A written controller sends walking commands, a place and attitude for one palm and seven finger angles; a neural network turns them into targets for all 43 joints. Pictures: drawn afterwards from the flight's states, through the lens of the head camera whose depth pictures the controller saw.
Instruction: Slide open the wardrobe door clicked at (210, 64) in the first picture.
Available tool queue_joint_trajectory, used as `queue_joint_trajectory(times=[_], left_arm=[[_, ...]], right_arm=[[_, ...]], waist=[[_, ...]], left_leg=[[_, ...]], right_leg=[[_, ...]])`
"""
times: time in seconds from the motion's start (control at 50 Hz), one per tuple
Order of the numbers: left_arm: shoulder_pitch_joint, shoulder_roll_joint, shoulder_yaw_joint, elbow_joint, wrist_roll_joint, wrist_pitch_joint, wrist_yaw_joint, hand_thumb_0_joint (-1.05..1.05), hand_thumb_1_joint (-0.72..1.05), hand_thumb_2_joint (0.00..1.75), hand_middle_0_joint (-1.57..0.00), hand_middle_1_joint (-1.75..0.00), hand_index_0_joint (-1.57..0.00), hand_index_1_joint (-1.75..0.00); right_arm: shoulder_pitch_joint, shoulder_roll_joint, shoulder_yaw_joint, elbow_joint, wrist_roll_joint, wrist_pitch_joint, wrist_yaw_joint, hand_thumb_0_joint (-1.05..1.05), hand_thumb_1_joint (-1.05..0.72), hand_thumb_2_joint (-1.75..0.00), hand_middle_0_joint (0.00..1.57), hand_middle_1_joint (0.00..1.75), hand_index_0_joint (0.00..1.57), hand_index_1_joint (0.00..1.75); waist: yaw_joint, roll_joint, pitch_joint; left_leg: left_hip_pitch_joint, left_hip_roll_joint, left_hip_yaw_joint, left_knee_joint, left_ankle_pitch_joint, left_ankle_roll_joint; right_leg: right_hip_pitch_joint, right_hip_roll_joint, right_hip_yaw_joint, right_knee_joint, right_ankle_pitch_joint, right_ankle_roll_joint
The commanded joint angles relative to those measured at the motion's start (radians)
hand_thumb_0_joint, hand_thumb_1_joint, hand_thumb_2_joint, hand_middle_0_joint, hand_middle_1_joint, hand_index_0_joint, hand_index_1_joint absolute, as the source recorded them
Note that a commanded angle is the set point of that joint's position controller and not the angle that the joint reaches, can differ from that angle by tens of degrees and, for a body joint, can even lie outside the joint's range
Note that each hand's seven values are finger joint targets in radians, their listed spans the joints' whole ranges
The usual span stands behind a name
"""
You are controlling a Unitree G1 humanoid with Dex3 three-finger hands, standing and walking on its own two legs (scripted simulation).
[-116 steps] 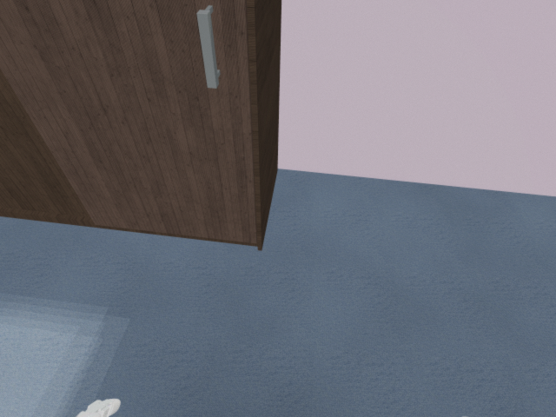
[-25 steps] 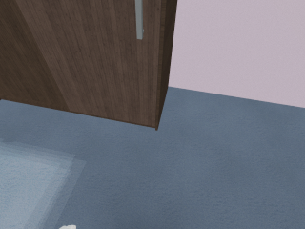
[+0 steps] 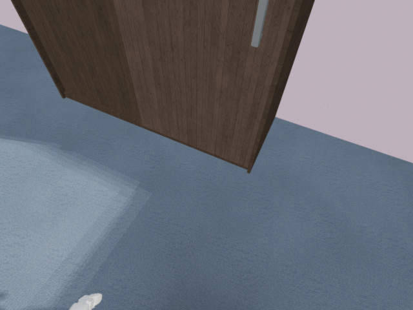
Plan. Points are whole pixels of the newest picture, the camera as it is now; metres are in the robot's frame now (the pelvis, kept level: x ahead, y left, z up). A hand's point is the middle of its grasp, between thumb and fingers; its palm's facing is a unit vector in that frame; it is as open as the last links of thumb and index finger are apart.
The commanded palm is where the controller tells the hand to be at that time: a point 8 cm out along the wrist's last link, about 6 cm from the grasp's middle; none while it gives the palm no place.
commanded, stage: walk to a spot facing it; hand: right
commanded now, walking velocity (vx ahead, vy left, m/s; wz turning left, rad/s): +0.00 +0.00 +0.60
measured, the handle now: (262, 16) +0.94 -0.17 +0.12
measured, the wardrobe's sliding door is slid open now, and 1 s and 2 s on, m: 0.00 0.00 0.00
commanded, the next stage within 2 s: none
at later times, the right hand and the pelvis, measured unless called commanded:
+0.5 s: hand out of the picture +0.10 -0.23 -0.17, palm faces -0.30 +0.93 -0.20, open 7.4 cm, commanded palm none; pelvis -0.04 -0.05 +0.00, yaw +20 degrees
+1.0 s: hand out of the picture +0.12 -0.14 -0.16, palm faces -0.50 +0.84 -0.20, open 7.4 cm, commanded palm none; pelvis +0.02 +0.02 +0.00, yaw +35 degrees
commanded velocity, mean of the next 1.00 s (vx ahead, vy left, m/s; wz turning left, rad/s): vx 0.16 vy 0.00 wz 0.56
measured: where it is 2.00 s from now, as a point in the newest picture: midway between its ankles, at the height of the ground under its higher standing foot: (158, 270)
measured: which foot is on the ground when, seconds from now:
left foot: down 0.00-0.14, up 0.16-0.62, down 0.64-1.00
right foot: up 0.00-0.12, down 0.14-0.64, up 0.66-1.00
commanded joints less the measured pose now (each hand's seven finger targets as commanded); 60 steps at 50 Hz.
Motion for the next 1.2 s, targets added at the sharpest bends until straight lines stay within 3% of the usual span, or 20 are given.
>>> queue_joint_trajectory(times=[0.0,0.08,0.1,0.12,0.14,0.18,0.24,0.34,0.48,0.58,0.6,0.62,0.64,0.66,0.78,0.98,1.06,1.1,1.14,1.18], left_arm=[[0.01,0.076,0.015,-0.088,-0.007,-0.036,0.011,0.0,0.9,0.9,-0.2,-0.3,-0.2,-0.3],[0.181,0.092,0.021,-0.052,-0.017,-0.055,0.021,0.0,0.9,0.9,-0.2,-0.3,-0.2,-0.3],[0.217,0.144,0.03,-0.047,-0.011,-0.063,0.029,0.0,0.9,0.9,-0.2,-0.3,-0.2,-0.3],[0.155,0.223,0.044,-0.076,0.004,-0.062,0.03,0.0,0.9,0.9,-0.2,-0.3,-0.2,-0.3],[0.072,0.232,0.039,-0.112,0.001,-0.055,0.028,0.0,0.9,0.9,-0.2,-0.3,-0.2,-0.3],[-0.055,0.124,0.008,-0.137,0.009,-0.061,0.027,0.0,0.9,0.9,-0.2,-0.3,-0.2,-0.3],[-0.002,0.116,0.006,-0.126,0.011,-0.071,0.025,0.0,0.9,0.9,-0.2,-0.3,-0.2,-0.3],[0.187,0.121,0.014,-0.064,0.011,-0.074,0.025,0.0,0.9,0.9,-0.2,-0.3,-0.2,-0.3],[0.209,0.152,0.035,-0.037,0.016,-0.066,0.014,0.0,0.9,0.9,-0.2,-0.3,-0.2,-0.3],[0.178,0.156,0.04,-0.026,0.018,-0.061,0.0,0.0,0.9,0.9,-0.2,-0.3,-0.2,-0.3],[0.187,0.127,0.029,-0.029,0.01,-0.059,-0.008,0.0,0.9,0.9,-0.2,-0.3,-0.2,-0.3],[0.171,0.041,0.004,-0.075,0.003,-0.056,-0.018,0.0,0.9,0.9,-0.2,-0.3,-0.2,-0.3],[0.038,0.079,0.002,-0.13,0.018,-0.051,-0.018,0.0,0.9,0.9,-0.2,-0.3,-0.2,-0.3],[0.023,0.099,0.013,-0.131,0.017,-0.05,-0.022,0.0,0.9,0.9,-0.2,-0.3,-0.2,-0.3],[0.105,0.063,0.024,-0.055,0.025,-0.055,-0.042,0.0,0.9,0.9,-0.2,-0.3,-0.2,-0.3],[-0.08,0.04,0.017,-0.139,0.015,-0.081,-0.052,0.0,0.9,0.9,-0.2,-0.3,-0.2,-0.3],[-0.05,0.032,0.014,-0.137,0.005,-0.104,-0.046,0.0,0.9,0.9,-0.2,-0.3,-0.2,-0.3],[0.172,0.084,0.024,-0.061,0.008,-0.117,-0.022,0.0,0.9,0.9,-0.2,-0.3,-0.2,-0.3],[0.405,0.264,0.059,0.002,0.022,-0.124,-0.006,0.0,0.9,0.9,-0.2,-0.3,-0.2,-0.3],[0.269,0.169,0.034,-0.019,0.017,-0.112,-0.002,0.0,0.9,0.9,-0.2,-0.3,-0.2,-0.3]], right_arm=[[0.021,-0.227,-0.062,-0.07,-0.007,-0.009,-0.01,0.0,-0.9,-0.9,0.2,0.3,0.2,0.3],[-0.069,-0.224,-0.061,-0.099,-0.002,0.003,-0.008,0.0,-0.9,-0.9,0.2,0.3,0.2,0.3],[-0.076,-0.179,-0.054,-0.115,0.005,0.006,-0.002,0.0,-0.9,-0.9,0.2,0.3,0.2,0.3],[-0.058,-0.126,-0.049,-0.126,0.011,0.007,0.011,0.0,-0.9,-0.9,0.2,0.3,0.2,0.3],[-0.083,-0.176,-0.066,-0.126,-0.003,0.007,0.011,0.0,-0.9,-0.9,0.2,0.3,0.2,0.3],[-0.022,-0.202,-0.086,-0.079,-0.02,0.02,0.023,0.0,-0.9,-0.9,0.2,0.3,0.2,0.3],[-0.003,-0.146,-0.064,-0.069,-0.014,0.023,0.039,0.0,-0.9,-0.9,0.2,0.3,0.2,0.3],[-0.123,-0.117,-0.044,-0.1,-0.002,0.02,0.039,0.0,-0.9,-0.9,0.2,0.3,0.2,0.3],[-0.18,-0.095,-0.032,-0.108,0.003,0.018,0.041,0.0,-0.9,-0.9,0.2,0.3,0.2,0.3],[-0.09,-0.103,-0.039,-0.088,-0.002,-0.002,0.043,0.0,-0.9,-0.9,0.2,0.3,0.2,0.3],[-0.01,-0.158,-0.05,-0.06,-0.007,-0.017,0.038,0.0,-0.9,-0.9,0.2,0.3,0.2,0.3],[0.081,-0.296,-0.075,-0.033,-0.013,-0.032,0.021,0.0,-0.9,-0.9,0.2,0.3,0.2,0.3],[0.157,-0.324,-0.083,-0.018,0.012,-0.024,0.003,0.0,-0.9,-0.9,0.2,0.3,0.2,0.3],[0.124,-0.287,-0.079,-0.024,0.011,-0.027,-0.008,0.0,-0.9,-0.9,0.2,0.3,0.2,0.3],[0.013,-0.18,-0.041,-0.036,0.006,-0.083,0.001,0.0,-0.9,-0.9,0.2,0.3,0.2,0.3],[0.145,-0.166,-0.034,0.026,-0.005,-0.104,-0.008,0.0,-0.9,-0.9,0.2,0.3,0.2,0.3],[0.127,-0.179,-0.04,0.036,-0.009,-0.098,-0.015,0.0,-0.9,-0.9,0.2,0.3,0.2,0.3],[0.086,-0.172,-0.047,0.031,0.001,-0.097,-0.01,0.0,-0.9,-0.9,0.2,0.3,0.2,0.3],[0.165,-0.064,-0.034,0.01,0.018,-0.093,0.011,0.0,-0.9,-0.9,0.2,0.3,0.2,0.3],[0.088,-0.099,-0.043,0.016,0.002,-0.078,0.011,0.0,-0.9,-0.9,0.2,0.3,0.2,0.3]], waist=[[0.007,0.151,-0.118],[0.088,0.142,-0.159],[0.109,-0.012,-0.156],[0.085,-0.299,-0.094],[0.07,-0.214,-0.024],[-0.009,-0.135,0.019],[0.001,-0.131,-0.001],[0.082,-0.146,0.005],[0.101,-0.217,-0.018],[0.042,-0.16,-0.09],[0.003,-0.014,-0.131],[-0.044,0.349,-0.143],[-0.099,0.325,-0.109],[-0.068,0.22,-0.048],[0.05,0.102,0.04],[0.0,0.122,0.076],[0.021,0.13,0.039],[0.121,0.06,-0.05],[0.161,-0.388,-0.242],[0.124,-0.25,-0.088]], left_leg=[[0.151,0.255,-0.364,-0.136,0.015,0.11],[-0.054,0.163,-0.311,-0.083,-0.082,0.007],[-0.217,0.068,-0.202,0.04,-0.237,-0.045],[-0.381,-0.04,-0.018,0.348,-0.402,-0.085],[-0.344,0.046,0.033,0.553,-0.395,-0.111],[-0.23,0.071,0.046,0.768,-0.267,-0.129],[-0.283,0.084,0.122,0.832,-0.213,-0.14],[-0.327,0.137,0.164,0.658,-0.253,-0.151],[-0.138,0.158,0.238,0.405,-0.316,-0.12],[0.138,0.128,0.287,0.105,-0.235,-0.069],[0.351,0.189,0.21,-0.029,-0.214,-0.033],[0.538,0.464,-0.228,-0.154,-0.298,0.074],[0.461,0.532,-0.377,-0.21,-0.242,0.143],[0.402,0.51,-0.304,-0.229,-0.358,0.156],[0.177,0.319,-0.061,-0.227,-0.124,0.095],[0.245,0.327,-0.144,-0.223,-0.082,0.124],[0.187,0.323,-0.15,-0.123,0.064,0.105],[0.062,0.223,-0.075,0.118,0.163,0.055],[-0.288,0.036,0.141,0.702,-0.455,-0.039],[-0.311,0.139,0.089,0.875,-0.351,-0.035]], right_leg=[[0.011,0.028,0.007,-0.164,-0.047,-0.021],[0.36,0.04,-0.008,-0.52,0.095,-0.064],[0.481,-0.098,0.127,-0.633,0.03,-0.108],[0.455,-0.361,0.392,-0.733,-0.041,-0.161],[0.235,-0.463,0.407,-0.74,0.006,-0.21],[0.069,-0.319,0.217,-0.698,0.122,-0.195],[0.195,-0.207,0.023,-0.624,0.29,-0.174],[0.374,-0.261,0.015,-0.574,0.537,-0.207],[0.332,-0.321,-0.078,-0.524,0.61,-0.208],[0.212,-0.334,-0.15,-0.399,0.181,-0.128],[0.06,-0.288,-0.231,-0.209,0.066,-0.065],[-0.276,-0.134,-0.294,0.099,-0.284,0.004],[-0.37,-0.096,-0.142,0.23,-0.284,-0.001],[-0.385,-0.131,-0.079,0.268,-0.165,-0.011],[-0.239,-0.127,-0.085,0.183,0.133,0.026],[-0.271,-0.099,-0.077,-0.059,0.181,0.02],[-0.016,-0.049,-0.099,-0.275,0.12,-0.012],[0.336,-0.026,-0.104,-0.428,0.187,-0.027],[0.675,-0.49,0.422,-0.605,0.045,-0.139],[0.407,-0.465,0.387,-0.719,-0.179,-0.134]])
